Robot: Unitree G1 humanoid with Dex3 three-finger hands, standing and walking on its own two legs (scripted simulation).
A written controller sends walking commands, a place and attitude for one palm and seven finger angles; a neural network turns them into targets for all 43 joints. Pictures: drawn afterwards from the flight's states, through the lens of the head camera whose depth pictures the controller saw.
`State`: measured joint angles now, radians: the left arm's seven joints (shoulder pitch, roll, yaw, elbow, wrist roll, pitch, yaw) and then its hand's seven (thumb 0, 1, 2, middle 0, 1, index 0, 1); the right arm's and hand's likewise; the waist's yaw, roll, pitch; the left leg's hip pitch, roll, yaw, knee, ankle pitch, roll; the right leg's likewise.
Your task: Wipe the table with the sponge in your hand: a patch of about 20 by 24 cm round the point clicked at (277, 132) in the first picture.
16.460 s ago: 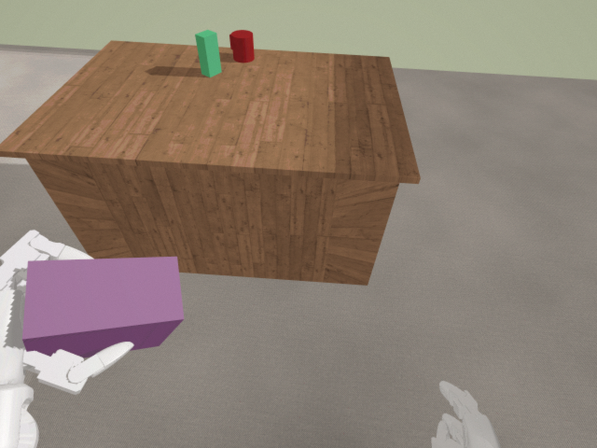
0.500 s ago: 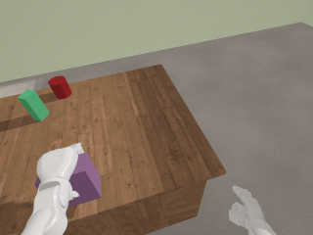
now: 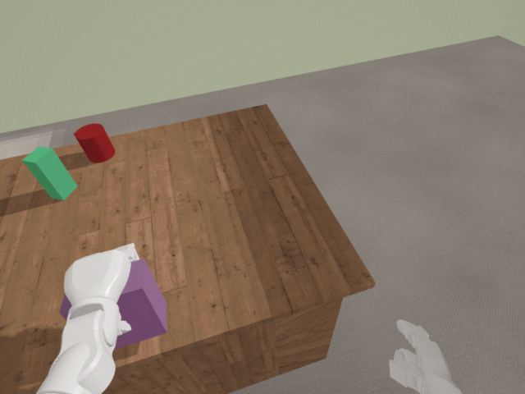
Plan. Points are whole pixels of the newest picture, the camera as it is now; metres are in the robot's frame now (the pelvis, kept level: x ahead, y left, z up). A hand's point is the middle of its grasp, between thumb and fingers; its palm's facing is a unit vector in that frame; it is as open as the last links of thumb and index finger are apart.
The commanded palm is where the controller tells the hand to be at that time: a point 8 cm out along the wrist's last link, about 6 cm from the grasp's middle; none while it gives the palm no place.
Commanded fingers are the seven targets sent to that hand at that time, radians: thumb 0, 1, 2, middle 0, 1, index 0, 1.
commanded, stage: move the sponge above the wiping area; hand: left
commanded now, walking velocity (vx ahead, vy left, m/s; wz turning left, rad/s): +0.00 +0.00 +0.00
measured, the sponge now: (124, 314) +0.23 +0.29 -0.04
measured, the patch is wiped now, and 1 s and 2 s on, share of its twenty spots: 0.00 0.00 0.00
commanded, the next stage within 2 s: none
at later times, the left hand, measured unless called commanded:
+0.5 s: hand (107, 304) +0.22 +0.30 +0.00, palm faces -0.11 -0.12 -0.99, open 10.7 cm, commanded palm +0.22 +0.29 +0.08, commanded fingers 0.00 0.10 1.30 -1.20 -1.60 -1.20 -1.60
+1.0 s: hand (116, 303) +0.23 +0.29 +0.00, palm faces -0.15 -0.13 -0.98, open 10.7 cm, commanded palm +0.22 +0.28 +0.08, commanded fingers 0.00 0.10 1.30 -1.20 -1.60 -1.20 -1.60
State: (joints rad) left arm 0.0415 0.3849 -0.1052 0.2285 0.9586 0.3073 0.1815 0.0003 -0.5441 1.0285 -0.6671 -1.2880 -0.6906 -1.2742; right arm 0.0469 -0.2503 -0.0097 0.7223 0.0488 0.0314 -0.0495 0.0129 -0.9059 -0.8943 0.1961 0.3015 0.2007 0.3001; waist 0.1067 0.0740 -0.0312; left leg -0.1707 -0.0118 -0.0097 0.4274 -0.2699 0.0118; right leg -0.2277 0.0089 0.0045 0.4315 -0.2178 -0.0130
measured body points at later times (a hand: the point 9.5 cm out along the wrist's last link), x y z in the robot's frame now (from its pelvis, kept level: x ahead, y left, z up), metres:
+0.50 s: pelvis +0.00 +0.01 +0.00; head +0.00 -0.02 +0.45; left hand +0.23 +0.30 +0.06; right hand +0.23 -0.21 -0.09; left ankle -0.03 +0.11 -0.74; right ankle +0.01 -0.12 -0.74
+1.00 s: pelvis +0.00 +0.00 +0.00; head +0.01 -0.03 +0.45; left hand +0.23 +0.29 +0.05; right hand +0.23 -0.22 -0.10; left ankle -0.03 +0.11 -0.74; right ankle +0.01 -0.12 -0.74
